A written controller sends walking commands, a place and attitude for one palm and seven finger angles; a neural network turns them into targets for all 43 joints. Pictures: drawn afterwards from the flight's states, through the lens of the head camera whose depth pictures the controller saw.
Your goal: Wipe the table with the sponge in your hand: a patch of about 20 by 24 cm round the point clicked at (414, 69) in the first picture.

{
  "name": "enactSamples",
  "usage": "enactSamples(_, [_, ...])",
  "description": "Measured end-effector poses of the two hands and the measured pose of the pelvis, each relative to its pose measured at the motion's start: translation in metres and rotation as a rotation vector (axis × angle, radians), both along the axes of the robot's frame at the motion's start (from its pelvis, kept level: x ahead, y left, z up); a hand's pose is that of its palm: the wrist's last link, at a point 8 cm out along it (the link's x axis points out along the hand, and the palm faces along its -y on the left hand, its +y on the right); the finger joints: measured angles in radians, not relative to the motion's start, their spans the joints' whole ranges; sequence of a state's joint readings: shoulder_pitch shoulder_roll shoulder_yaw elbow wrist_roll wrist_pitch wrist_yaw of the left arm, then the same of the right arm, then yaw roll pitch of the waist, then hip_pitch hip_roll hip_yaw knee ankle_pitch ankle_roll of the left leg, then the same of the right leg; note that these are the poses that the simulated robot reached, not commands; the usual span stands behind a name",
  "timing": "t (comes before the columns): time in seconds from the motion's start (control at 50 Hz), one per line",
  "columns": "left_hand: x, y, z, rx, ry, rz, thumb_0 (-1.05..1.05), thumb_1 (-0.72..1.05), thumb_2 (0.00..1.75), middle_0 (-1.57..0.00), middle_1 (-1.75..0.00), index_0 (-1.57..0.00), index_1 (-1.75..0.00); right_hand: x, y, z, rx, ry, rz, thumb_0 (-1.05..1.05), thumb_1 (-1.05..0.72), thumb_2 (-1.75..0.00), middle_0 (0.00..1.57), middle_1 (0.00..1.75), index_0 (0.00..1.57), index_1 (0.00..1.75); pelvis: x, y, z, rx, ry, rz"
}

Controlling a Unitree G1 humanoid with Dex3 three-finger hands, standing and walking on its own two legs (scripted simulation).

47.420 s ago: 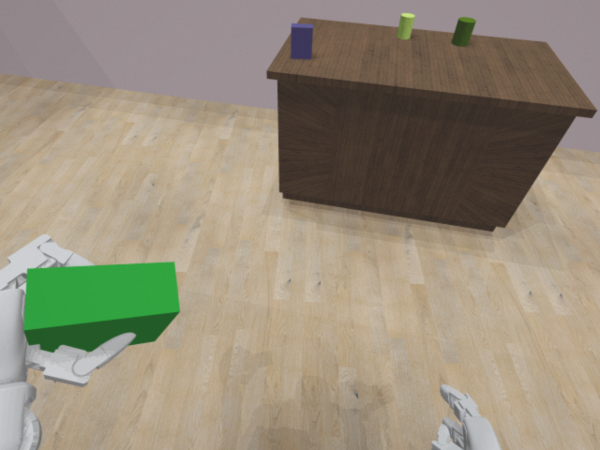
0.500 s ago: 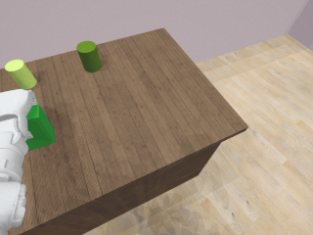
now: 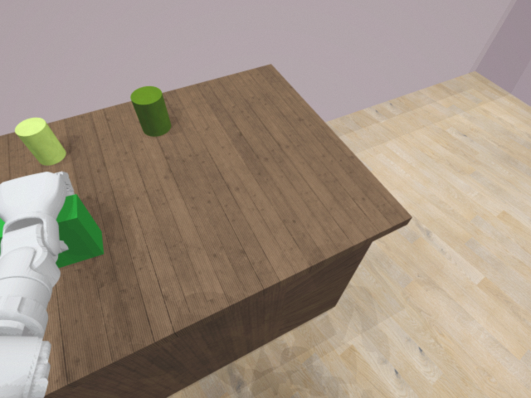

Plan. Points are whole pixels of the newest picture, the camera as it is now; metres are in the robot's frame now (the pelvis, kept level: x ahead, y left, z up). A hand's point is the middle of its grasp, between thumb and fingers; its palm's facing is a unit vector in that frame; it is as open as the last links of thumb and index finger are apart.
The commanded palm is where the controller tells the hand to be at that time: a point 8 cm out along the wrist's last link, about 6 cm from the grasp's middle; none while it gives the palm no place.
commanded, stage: wipe back along the middle lane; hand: left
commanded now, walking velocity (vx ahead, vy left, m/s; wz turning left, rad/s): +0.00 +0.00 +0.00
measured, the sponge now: (55, 243) +0.36 +0.38 -0.02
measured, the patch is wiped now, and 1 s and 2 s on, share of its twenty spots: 0.40 0.55 0.65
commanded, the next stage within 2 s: slide across to the third lane in 1.44 s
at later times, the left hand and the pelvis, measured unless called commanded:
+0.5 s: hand (52, 235) +0.34 +0.35 +0.03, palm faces -0.05 +0.00 -1.00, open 9.4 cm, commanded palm +0.29 +0.32 +0.05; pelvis +0.01 +0.01 +0.00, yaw +0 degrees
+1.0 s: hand (61, 266) +0.29 +0.32 +0.03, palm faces -0.02 -0.03 -1.00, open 9.3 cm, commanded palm +0.24 +0.29 +0.05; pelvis +0.01 -0.01 +0.01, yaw +1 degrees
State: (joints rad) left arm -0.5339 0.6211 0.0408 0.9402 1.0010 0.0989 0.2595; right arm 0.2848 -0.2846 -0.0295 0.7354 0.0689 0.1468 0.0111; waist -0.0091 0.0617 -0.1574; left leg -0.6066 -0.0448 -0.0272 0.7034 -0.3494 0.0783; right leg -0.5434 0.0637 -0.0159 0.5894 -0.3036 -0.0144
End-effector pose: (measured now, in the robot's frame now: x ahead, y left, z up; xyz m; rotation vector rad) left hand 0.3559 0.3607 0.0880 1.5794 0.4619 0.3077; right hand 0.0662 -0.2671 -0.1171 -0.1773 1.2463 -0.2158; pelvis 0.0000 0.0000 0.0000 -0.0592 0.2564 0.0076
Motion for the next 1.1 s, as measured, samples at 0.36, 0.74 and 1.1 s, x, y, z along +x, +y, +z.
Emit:
enactSamples(0.36, [-0.022,-0.012,0.0,-0.012,-0.036,0.013,-0.01,-0.44,1.05,-0.72,-1.5,-0.77,-1.56,0.054,0.027,0.01,0.044,-0.149,0.063,0.01,-0.91,-0.9,0.2,0.3,0.2,0.3,0.002,0.01,0.003,0.003,-0.045,0.005])
enactSamples(0.74, [-0.057,-0.036,0.0,-0.022,-0.072,0.019,0.01,-0.43,1.05,-0.71,-1.51,-0.77,-1.55,0.1,0.041,0.018,0.095,-0.262,0.127,0.01,-0.91,-0.9,0.2,0.3,0.2,0.3,0.012,0.008,0.005,0.012,-0.087,0.012])
enactSamples(1.1, [-0.099,-0.059,0.002,-0.057,-0.089,0.021,0.02,-0.43,1.05,-0.71,-1.52,-0.78,-1.54,0.117,0.025,0.031,0.101,-0.356,0.146,0.01,-0.91,-0.9,0.2,0.3,0.2,0.3,0.012,-0.01,0.009,0.024,-0.134,0.001])
